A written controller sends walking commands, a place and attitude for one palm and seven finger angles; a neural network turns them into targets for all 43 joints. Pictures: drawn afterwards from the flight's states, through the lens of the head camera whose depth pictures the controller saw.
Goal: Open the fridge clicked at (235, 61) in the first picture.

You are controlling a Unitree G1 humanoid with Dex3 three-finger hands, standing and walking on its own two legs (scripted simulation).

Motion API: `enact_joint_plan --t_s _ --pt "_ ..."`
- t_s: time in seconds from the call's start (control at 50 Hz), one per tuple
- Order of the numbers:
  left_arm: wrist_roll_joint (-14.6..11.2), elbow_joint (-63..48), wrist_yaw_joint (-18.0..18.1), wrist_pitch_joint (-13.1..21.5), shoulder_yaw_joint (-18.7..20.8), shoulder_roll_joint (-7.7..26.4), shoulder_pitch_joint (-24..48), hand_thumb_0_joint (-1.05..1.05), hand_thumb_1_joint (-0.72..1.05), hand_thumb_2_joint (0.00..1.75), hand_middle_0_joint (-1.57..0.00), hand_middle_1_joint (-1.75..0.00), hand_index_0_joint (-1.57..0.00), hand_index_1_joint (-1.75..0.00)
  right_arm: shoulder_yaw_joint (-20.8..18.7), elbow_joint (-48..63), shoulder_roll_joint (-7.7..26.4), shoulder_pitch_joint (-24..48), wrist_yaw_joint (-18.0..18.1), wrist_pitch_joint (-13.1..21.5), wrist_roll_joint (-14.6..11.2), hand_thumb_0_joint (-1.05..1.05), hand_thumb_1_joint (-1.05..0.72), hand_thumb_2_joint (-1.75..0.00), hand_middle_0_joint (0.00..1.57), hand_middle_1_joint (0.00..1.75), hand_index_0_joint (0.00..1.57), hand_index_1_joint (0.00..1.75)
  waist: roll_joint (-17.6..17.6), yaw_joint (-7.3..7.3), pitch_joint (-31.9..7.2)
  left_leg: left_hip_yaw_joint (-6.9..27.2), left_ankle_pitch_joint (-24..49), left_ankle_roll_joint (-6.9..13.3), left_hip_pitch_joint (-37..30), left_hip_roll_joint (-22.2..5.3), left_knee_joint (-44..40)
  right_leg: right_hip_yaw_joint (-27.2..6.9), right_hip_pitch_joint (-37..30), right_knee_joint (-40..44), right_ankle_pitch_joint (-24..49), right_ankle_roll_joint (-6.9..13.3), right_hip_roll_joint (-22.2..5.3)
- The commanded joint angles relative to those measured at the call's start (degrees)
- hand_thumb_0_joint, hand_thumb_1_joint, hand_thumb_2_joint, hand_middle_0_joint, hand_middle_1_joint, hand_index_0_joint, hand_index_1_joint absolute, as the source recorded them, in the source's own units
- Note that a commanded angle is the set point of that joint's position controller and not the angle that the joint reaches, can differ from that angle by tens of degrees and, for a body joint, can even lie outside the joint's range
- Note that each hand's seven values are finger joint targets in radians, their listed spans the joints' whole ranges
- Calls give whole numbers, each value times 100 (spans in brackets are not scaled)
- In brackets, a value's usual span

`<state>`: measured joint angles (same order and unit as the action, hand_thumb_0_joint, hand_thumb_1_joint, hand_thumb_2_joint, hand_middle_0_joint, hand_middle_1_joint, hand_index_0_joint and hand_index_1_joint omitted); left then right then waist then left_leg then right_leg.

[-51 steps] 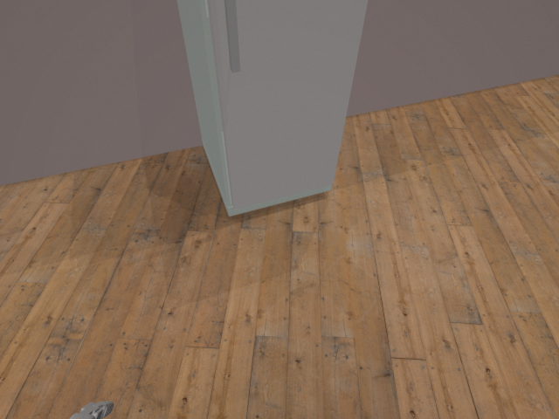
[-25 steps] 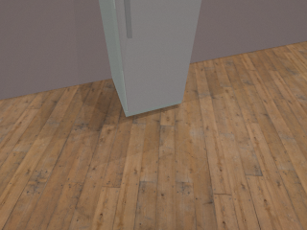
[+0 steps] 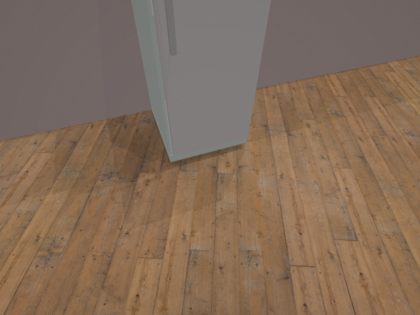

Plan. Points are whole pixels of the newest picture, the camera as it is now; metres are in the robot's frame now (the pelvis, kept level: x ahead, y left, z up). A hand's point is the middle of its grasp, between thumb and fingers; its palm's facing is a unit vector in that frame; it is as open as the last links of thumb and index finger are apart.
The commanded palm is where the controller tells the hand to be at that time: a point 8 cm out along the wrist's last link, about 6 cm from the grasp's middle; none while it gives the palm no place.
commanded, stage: look at it before walking up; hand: left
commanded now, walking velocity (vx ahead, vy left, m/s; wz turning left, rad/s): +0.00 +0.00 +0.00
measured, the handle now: out of the picture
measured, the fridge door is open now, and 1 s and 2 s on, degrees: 0 0 0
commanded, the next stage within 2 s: walk to a spot facing it in 0.42 s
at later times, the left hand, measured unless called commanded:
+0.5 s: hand out of the picture +0.08 +0.25 -0.15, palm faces -0.03 -0.94 -0.34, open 7.4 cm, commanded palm none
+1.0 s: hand out of the picture +0.12 +0.14 -0.18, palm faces -0.12 -0.96 -0.24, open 7.4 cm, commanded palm none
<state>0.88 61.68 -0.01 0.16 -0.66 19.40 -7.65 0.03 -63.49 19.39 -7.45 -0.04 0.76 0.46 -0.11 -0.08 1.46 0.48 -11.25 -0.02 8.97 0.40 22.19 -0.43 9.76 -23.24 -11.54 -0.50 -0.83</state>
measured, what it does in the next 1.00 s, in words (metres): lifts its left foot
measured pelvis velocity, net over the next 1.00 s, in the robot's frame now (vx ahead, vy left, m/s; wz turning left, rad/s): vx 0.08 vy -0.05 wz -0.21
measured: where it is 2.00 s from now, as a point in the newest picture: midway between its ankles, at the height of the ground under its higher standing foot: (235, 282)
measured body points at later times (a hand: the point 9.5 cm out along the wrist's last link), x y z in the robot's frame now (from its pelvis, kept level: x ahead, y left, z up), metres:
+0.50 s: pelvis +0.01 +0.00 +0.00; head +0.01 +0.00 +0.45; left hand +0.08 +0.30 -0.13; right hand +0.09 -0.30 -0.13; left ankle +0.01 +0.12 -0.74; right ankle +0.01 -0.12 -0.74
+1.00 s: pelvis +0.08 -0.05 -0.02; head +0.09 -0.07 +0.43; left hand +0.12 +0.19 -0.16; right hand +0.03 -0.30 -0.18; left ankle +0.04 +0.09 -0.68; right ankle +0.07 -0.12 -0.74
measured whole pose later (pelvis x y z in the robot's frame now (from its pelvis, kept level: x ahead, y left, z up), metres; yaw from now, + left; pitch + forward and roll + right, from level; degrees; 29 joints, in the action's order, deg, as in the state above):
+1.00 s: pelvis +0.08 -0.05 -0.02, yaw -12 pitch -2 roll +1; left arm 1.0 57.2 -0.8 2.1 2.4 10.8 -19.4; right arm -2.3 -62.5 13.5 -16.7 -0.2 -0.6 1.0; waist 1.9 2.1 3.2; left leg -4.0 -24.7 -1.0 20.7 -5.4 62.7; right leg 4.6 15.1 -35.2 -18.9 4.8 1.9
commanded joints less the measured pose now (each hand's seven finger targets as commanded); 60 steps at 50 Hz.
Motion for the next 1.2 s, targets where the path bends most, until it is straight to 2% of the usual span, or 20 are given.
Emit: enact_joint_plan --t_s 0.0,0.36,0.5,0.54,0.6,0.66,0.7,0.72,0.76,0.78,0.82,0.84,0.86,0.88,0.9,0.92,0.96,1.02,1.08,1.18 --pt "-16 -343 61 140 266 1203 239 0 90 90 -20 -30 -20 -30 -231 378 1170 301 57 124 5 0 -90 -90 20 30 20 30 -60 11 -246 563 403 167 9 -672 -403 -599 -13 495 284 213 -603" --pt "-18 -324 63 150 269 1217 205 0 90 90 -20 -30 -20 -30 -211 368 1192 325 70 129 -12 0 -90 -90 20 30 20 30 21 19 -381 538 760 153 -158 -710 -426 -556 -225 499 750 218 -609" --pt "-18 -308 60 138 265 1208 234 0 90 90 -20 -30 -20 -30 -210 349 1204 341 71 121 -3 0 -90 -90 20 30 20 30 34 12 -290 561 617 145 -153 -706 -501 -553 -166 553 563 203 -595" --pt "-22 -175 66 26 160 636 -76 0 90 90 -20 -30 -20 -30 -86 226 628 45 61 46 40 0 -90 -90 20 30 20 30 30 17 -295 369 53 49 -202 -695 -389 -591 -43 520 -34 142 -527" --pt "26 -261 -12 -110 206 575 -319 0 90 90 -20 -30 -20 -30 -140 278 571 -233 55 -46 81 0 -90 -90 20 30 20 30 -46 3 121 284 -1558 89 44 -708 -320 -812 588 446 -1497 221 -355" --pt "49 -510 -99 -129 306 551 -441 0 90 90 -20 -30 -20 -30 -284 448 793 -436 67 -48 87 0 -90 -90 20 30 20 30 334 -40 470 615 -2506 300 70 -1043 -521 -702 1320 -195 -1918 261 -21" --pt "43 -693 -153 -77 336 290 -413 0 90 90 -20 -30 -20 -30 -400 494 975 -682 98 28 70 0 -90 -90 20 30 20 30 910 -142 518 1317 -2591 714 -238 -1764 -997 -57 1841 -1504 -1371 164 305" --pt "40 -819 -174 -53 359 186 -235 0 90 90 -20 -30 -20 -30 -444 526 974 -783 105 82 64 0 -90 -90 20 30 20 30 1007 -202 548 1415 -2010 955 -509 -2098 -1127 106 2200 -2090 -1536 112 140" --pt "35 -990 -220 -3 389 114 -105 0 90 90 -20 -30 -20 -30 -468 549 853 -892 108 154 70 0 -90 -90 20 30 20 30 889 -215 443 1111 -959 1075 -815 -2262 -909 43 2454 -2297 -1745 85 -178" --pt "36 -994 -239 19 412 -7 -170 0 90 90 -20 -30 -20 -30 -468 561 769 -825 111 165 92 0 -90 -90 20 30 20 30 836 -156 461 747 -547 984 -658 -2201 -760 153 2186 -2164 -1703 85 -249" --pt "28 -849 -272 50 438 -164 -729 0 90 90 -20 -30 -20 -30 -451 624 650 -591 116 177 102 0 -90 -90 20 30 20 30 771 140 253 -17 -65 663 -133 -1892 -115 437 1050 -1412 -1203 117 -168" --pt "49 -644 -269 72 478 -176 -1289 0 90 90 -20 -30 -20 -30 -450 642 580 -495 109 171 95 0 -90 -90 20 30 20 30 507 397 53 -412 -249 448 392 -1595 706 669 74 -867 -569 154 52" --pt "73 -408 -212 137 570 251 -2134 0 90 90 -20 -30 -20 -30 -401 761 366 -374 61 169 38 0 -90 -90 20 30 20 30 -639 800 -297 -955 -648 134 1332 -1118 2267 -120 -1090 -96 -686 357 -335" --pt "81 -294 -93 222 720 906 -2698 0 90 90 -20 -30 -20 -30 -285 1113 -115 -148 1 195 4 0 -90 -90 20 30 20 30 -2354 930 -167 -1163 -2296 -202 3100 -311 4137 -3092 -1589 978 -1023 1001 -1913" --pt "-25 -294 9 219 713 881 -2823 0 90 90 -20 -30 -20 -30 -330 1271 62 199 6 225 56 0 -90 -90 20 30 20 30 -1683 923 -125 -359 -2168 -107 3393 -444 4659 -3728 -1476 1266 -868 1301 -2116" --pt "-41 -387 32 242 679 662 -2409 0 90 90 -20 -30 -20 -30 -373 1205 142 172 -1 250 34 0 -90 -90 20 30 20 30 -1135 704 135 -160 -1511 -37 3389 -709 4704 -3224 -1172 1216 -1063 1399 -1930" --pt "0 -548 40 276 595 313 -1861 0 90 90 -20 -30 -20 -30 -391 1104 1 182 -31 249 65 0 -90 -90 20 30 20 30 -319 430 337 -81 -975 -118 3154 -882 4721 -2790 -473 1182 -1049 1388 -1712" --pt "36 -573 36 362 532 66 -1719 0 90 90 -20 -30 -20 -30 -393 979 -255 -170 -55 139 97 0 -90 -90 20 30 20 30 -216 131 347 -198 -386 -277 2837 -866 4355 -1899 1 1211 -73 1185 -1322" --pt "36 -508 40 418 546 51 -1815 0 90 90 -20 -30 -20 -30 -419 1048 -372 -189 -97 106 93 0 -90 -90 20 30 20 30 -319 90 209 -255 25 -373 2940 -832 4032 -1496 -175 1182 286 1119 -1073" --pt "51 -368 78 452 520 -116 -2152 0 90 90 -20 -30 -20 -30 -407 1385 -446 441 -127 154 95 0 -90 -90 20 30 20 30 -551 304 305 -301 222 -407 3417 -784 3382 -1525 -761 1041 1038 1116 -1009"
